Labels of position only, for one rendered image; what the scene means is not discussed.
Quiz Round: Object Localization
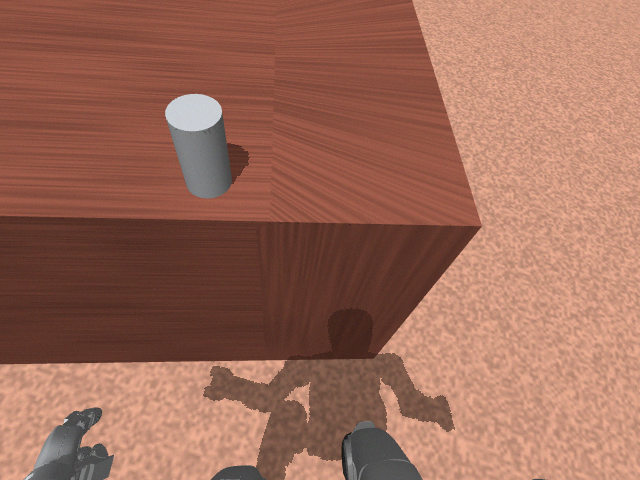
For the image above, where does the left robot arm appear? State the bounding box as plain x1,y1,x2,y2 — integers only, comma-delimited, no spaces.
24,463,76,480

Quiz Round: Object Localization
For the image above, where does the can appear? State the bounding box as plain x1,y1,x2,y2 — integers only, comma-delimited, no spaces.
165,94,232,199

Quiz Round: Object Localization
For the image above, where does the left robot hand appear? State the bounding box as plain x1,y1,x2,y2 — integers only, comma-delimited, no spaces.
33,408,114,480

